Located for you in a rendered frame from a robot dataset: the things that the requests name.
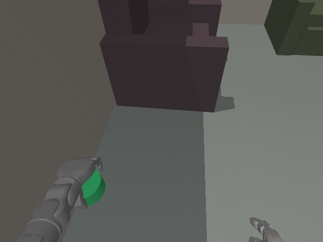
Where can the left robot arm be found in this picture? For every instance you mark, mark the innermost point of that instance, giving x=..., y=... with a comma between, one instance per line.
x=53, y=214

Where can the right robot hand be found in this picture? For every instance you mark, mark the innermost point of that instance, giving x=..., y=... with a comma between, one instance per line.
x=269, y=235

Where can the tin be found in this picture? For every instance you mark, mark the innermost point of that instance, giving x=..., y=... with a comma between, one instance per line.
x=93, y=188

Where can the armchair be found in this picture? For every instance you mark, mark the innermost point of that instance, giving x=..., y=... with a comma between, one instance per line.
x=164, y=53
x=295, y=27

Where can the left robot hand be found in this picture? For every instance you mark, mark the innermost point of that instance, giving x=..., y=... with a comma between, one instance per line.
x=81, y=169

